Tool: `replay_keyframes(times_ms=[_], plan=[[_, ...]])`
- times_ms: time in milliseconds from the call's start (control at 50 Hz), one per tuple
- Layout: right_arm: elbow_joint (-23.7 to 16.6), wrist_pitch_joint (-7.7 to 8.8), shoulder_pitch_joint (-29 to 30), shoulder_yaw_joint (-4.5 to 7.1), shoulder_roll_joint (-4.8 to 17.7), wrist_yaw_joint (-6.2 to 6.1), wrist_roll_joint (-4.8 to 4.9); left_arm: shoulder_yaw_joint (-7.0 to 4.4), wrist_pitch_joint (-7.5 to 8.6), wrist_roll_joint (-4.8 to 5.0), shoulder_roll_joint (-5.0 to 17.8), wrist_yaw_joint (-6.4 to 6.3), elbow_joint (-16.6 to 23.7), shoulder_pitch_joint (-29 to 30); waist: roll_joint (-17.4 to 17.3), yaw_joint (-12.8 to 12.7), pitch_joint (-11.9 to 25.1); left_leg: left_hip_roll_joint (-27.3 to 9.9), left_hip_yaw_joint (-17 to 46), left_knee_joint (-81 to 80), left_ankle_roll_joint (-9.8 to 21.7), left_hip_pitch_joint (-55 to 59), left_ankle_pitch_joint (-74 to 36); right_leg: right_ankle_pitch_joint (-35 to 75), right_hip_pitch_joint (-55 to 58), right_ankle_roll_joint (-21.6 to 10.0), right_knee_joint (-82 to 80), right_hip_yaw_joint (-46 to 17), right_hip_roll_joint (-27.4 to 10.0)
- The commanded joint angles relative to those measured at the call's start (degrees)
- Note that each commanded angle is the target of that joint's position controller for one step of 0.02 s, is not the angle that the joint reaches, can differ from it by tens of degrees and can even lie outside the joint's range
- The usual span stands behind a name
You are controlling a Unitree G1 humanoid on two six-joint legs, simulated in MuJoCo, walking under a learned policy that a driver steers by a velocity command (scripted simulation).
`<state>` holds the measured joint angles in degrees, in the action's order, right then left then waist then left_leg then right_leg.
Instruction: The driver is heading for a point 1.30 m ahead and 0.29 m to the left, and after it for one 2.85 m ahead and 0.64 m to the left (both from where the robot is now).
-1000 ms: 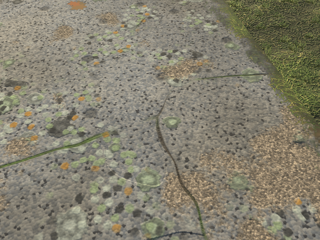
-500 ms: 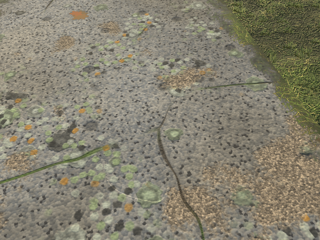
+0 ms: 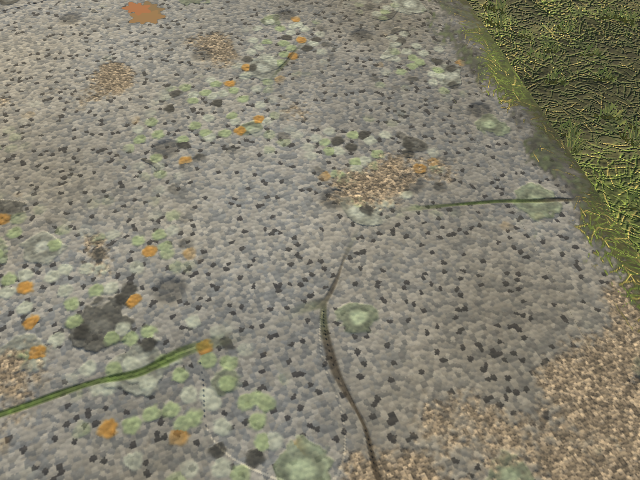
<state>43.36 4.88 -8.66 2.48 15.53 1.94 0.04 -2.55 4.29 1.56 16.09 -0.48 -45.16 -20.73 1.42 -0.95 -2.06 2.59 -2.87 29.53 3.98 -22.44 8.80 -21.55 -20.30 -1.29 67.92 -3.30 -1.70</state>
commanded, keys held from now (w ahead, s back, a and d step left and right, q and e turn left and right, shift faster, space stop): w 1.00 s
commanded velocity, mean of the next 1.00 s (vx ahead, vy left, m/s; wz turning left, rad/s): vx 0.50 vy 0.00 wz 0.00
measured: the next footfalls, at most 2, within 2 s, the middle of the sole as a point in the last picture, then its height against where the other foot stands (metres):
right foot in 0.42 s outside the picture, level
left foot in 0.96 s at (287, 368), level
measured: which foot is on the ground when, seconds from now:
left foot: down 0.00-0.42, up 0.44-0.94, down 0.96-1.00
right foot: up 0.00-0.40, down 0.42-0.96, up 0.98-1.00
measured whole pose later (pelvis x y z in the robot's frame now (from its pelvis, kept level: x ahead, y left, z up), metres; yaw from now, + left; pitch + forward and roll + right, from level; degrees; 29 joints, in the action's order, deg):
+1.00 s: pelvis +0.56 +0.00 -0.01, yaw +1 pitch +2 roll -1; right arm 42.3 5.1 -3.9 2.0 15.5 2.2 0.4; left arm -2.9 3.1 0.6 17.3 -0.2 -51.4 -20.7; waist 0.2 -2.9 -1.7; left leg -0.2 -1.8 33.1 3.7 -27.9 7.3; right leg -28.5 -6.6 -0.5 44.8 -1.1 0.0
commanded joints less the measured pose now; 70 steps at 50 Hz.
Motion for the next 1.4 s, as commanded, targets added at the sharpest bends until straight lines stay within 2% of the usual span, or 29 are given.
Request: replay_keyframes(times_ms=[20,80,220,300,360,400,420,440,460,480,500,520,540,620,740,840,900,940,960,980,1000,1020,1040,1080,1140,1180,1280,1360,1400], plan=[[-1.9,1.03,-2.1,1.45,5.2,0.01,-0.99,-1.6,0.57,-0.63,5.4,-0.23,4.3,-0.5,-6.3,0.0,4.1,-14.7,21.0,-19.7,9.5,11.6,3.8,6.8,-13.4,-0.4,0.4,-2.4,-6.4],[-0.2,2.05,-3.4,1.77,6.4,-0.06,-0.17,-1.26,-0.68,-1.21,4.0,-0.54,4.5,0.9,-5.4,-0.8,1.7,-14.0,15.6,-22.9,11.0,7.7,-1.2,10.2,-14.6,1.1,-4.5,-1.2,-7.2],[2.7,0.91,-10.7,2.07,9.5,-1.41,0.84,-0.11,0.91,-1.19,2.0,0.54,8.3,16.3,-3.2,4.7,-1.3,-12.0,8.1,-23.4,8.2,13.2,-7.5,29.1,-16.5,2.2,-29.6,1.9,-4.9],[4.9,-0.49,-15.2,2.02,10.0,-1.54,1.05,0.13,1.53,-0.54,2.2,2.14,10.8,22.9,-3.4,6.9,-2.7,-14.9,9.0,-20.2,8.0,21.3,-8.8,27.0,-18.4,1.1,-36.1,2.3,-3.3],[5.8,-1.6,-15.6,2.35,10.9,-1.93,1.13,-0.19,1.88,-0.56,3.6,3.09,11.7,23.0,-4.9,5.4,-1.7,-17.2,9.9,-15.7,6.7,27.1,-16.0,19.9,-16.5,-1.0,-39.2,2.5,-1.9],[5.5,-2.15,-13.5,2.52,11.8,-2.15,1.08,-1.46,2.01,-0.81,6.1,2.94,9.7,15.1,-6.1,0.3,3.5,-15.4,7.9,-6.2,5.0,27.2,-33.1,17.6,-3.9,-3.4,-41.5,5.3,1.2],[4.9,-2.27,-13.2,1.92,10.5,-2.28,0.67,-2.88,1.96,-1.03,9.1,2.4,7.1,5.9,-5.2,-4.0,10.2,-12.3,5.5,5.0,3.2,22.1,-34.9,19.7,10.6,-5.6,-40.8,4.6,0.4],[2.8,-1.49,-16.0,0.35,6.1,-2.17,-0.31,-4.13,1.73,-2.23,14.3,1.86,5.7,-3.2,2.7,-5.3,20.1,-6.9,2.6,25.6,0.1,3.3,-18.3,19.9,33.8,-12.1,-38.0,-12.9,-13.2],[3.4,-0.27,-20.6,-1.08,1.7,-1.74,-0.15,-4.24,1.34,-1.44,14.6,2.1,4.4,-6.0,14.3,-3.9,26.1,1.3,6.2,39.8,-2.0,-13.5,23.1,8.9,45.5,-17.8,-45.6,-35.5,-21.6],[2.9,0.63,-15.4,0.53,8.2,-1.34,1.5,-2.74,1.15,-1.03,9.4,1.91,4.5,-5.1,8.8,-5.7,21.0,-1.9,10.8,45.0,-1.4,-19.8,23.3,3.2,42.4,-15.3,-48.6,-34.2,-19.8],[1.0,1.19,-10.1,1.02,9.8,-1.15,2.4,-2.16,1.0,-0.91,8.3,1.7,5.0,-0.3,6.2,-4.7,12.5,-4.9,8.5,44.3,-1.0,-22.1,17.8,6.8,34.0,-13.4,-50.1,-25.8,-18.0],[0.5,1.36,-7.4,0.92,9.1,-1.32,1.72,-1.85,0.95,-1.31,7.4,1.73,5.4,3.4,2.0,-3.1,8.1,-7.2,7.2,41.5,-1.3,-20.4,13.0,12.8,26.0,-12.7,-51.9,-20.3,-15.7],[0.5,1.04,-7.1,1.16,8.4,-1.36,0.97,-1.47,1.09,-1.75,6.1,1.92,5.6,5.7,1.4,-1.2,5.3,-8.8,7.1,38.4,-1.8,-17.8,9.9,17.5,20.1,-12.3,-53.9,-16.2,-13.7],[1.1,-1.23,-9.2,0.74,5.0,-1.63,0.56,-1.59,2.36,-1.49,6.1,2.17,4.1,7.4,2.8,2.4,3.0,-10.5,6.4,32.5,-4.1,-13.0,4.9,24.4,11.1,-13.2,-59.5,-8.0,-11.0],[-2.4,-0.53,3.1,-0.04,3.2,-1.06,0.21,-2.15,1.57,-1.13,8.5,0.91,0.8,3.4,1.7,-1.2,-0.6,-9.0,4.2,10.4,-5.0,-13.2,-12.7,24.6,11.3,-10.8,-61.4,-0.2,-8.0],[-5.3,0.13,10.0,0.06,4.3,0.19,0.86,-2.67,0.41,-0.29,10.0,0.53,-2.5,-0.8,1.9,-3.0,-2.2,-7.5,4.7,2.1,-3.1,-13.8,-12.0,22.6,19.4,-9.8,-58.6,-1.4,-12.0],[-5.3,0.49,8.1,0.66,5.9,0.74,0.72,-3.1,-0.56,-0.2,10.9,0.09,-3.4,-0.1,2.8,-0.8,-0.6,-6.2,3.7,-0.1,-0.9,-9.7,-5.7,29.9,23.6,-8.3,-53.8,-1.9,-13.5],[-1.5,0.51,-4.6,2.73,9.4,0.14,0.49,-2.6,-1.25,-0.61,9.9,-0.11,-3.3,1.2,1.9,5.6,7.3,-3.1,0.6,-1.6,1.8,8.7,-5.3,43.5,20.7,-5.7,-38.4,1.7,-9.1],[0.4,0.28,-14.7,4.01,13.7,-0.48,0.09,-1.26,-1.26,-1.94,7.0,-0.28,-2.0,0.1,-4.6,8.8,16.1,-12.5,11.1,0.3,5.2,25.9,-7.4,29.8,9.9,-3.5,-20.6,4.5,-5.5],[1.4,-0.05,-17.0,4.82,18.2,-0.33,-0.1,0.76,0.06,-1.67,-0.1,0.34,-1.3,-7.5,-20.4,4.5,22.1,-24.2,39.1,-6.8,14.9,43.9,5.0,-7.6,-13.5,0.3,-1.3,3.6,5.7],[0.9,-0.03,-16.9,3.39,12.2,-0.22,0.75,-0.39,1.3,-0.45,5.9,0.73,-2.3,-4.5,-14.4,7.2,21.5,-24.0,44.7,-12.0,14.4,43.3,14.4,-12.3,-20.4,-0.1,5.7,-4.1,3.4],[0.3,0.15,-12.7,2.63,10.0,-0.39,0.61,-1.29,2.05,0.96,8.9,1.05,-0.6,1.2,-10.7,6.8,13.0,-22.4,36.3,-12.9,11.7,36.4,13.5,-7.4,-24.2,-1.1,6.5,-3.2,0.4],[-0.4,0.18,-8.8,2.28,9.0,-0.45,0.28,-1.15,2.28,0.66,8.5,0.77,0.2,4.5,-6.0,5.2,8.7,-20.2,29.8,-13.8,10.3,28.7,8.1,-1.9,-22.7,-1.2,4.0,-1.5,-2.7],[-0.9,0.49,-4.7,1.42,6.1,-0.28,-0.73,-1.5,1.61,-0.74,7.4,0.51,0.2,5.3,-5.8,1.9,4.8,-16.7,22.0,-16.9,9.2,18.2,-2.2,4.3,-17.1,-0.7,-1.5,-1.5,-5.8],[0.3,1.36,-5.1,1.71,6.8,-0.27,-0.14,-1.06,-0.04,-1.06,4.7,0.29,-0.3,4.0,-5.7,0.2,3.7,-15.5,16.3,-20.6,10.2,13.6,-8.5,7.4,-14.7,0.7,-6.1,-0.6,-6.6],[1.3,1.31,-6.9,2.07,8.1,-0.74,0.17,-0.99,-0.24,-1.87,4.4,-0.02,1.6,8.5,-4.2,0.9,1.6,-15.0,15.0,-22.0,10.7,13.2,-11.1,11.8,-17.6,2.0,-12.2,-0.2,-6.6],[3.4,0.1,-11.5,2.48,9.5,-2.08,0.89,-0.5,0.94,-1.59,2.8,0.75,4.2,18.7,-4.3,3.9,-0.3,-11.8,11.3,-21.7,8.2,14.1,-9.9,25.9,-15.5,3.4,-31.0,0.8,-3.3],[5.1,-0.89,-15.6,2.62,9.6,-2.53,1.37,-0.4,1.9,-0.92,3.2,1.9,6.2,25.3,-5.1,5.8,-1.3,-13.4,14.0,-18.2,7.8,17.5,-8.2,26.4,-13.3,3.2,-38.1,0.5,-1.2],[5.3,-1.43,-15.6,2.96,10.0,-2.97,1.47,-0.82,2.46,-0.82,4.6,2.3,6.6,25.5,-6.0,4.8,-1.1,-14.7,16.5,-15.6,6.9,19.8,-8.0,23.7,-11.1,2.4,-41.0,-0.4,-0.8]])
Over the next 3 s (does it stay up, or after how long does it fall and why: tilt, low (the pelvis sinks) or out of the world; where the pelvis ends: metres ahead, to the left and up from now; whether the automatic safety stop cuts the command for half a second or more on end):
stays up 1.31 0.26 0.01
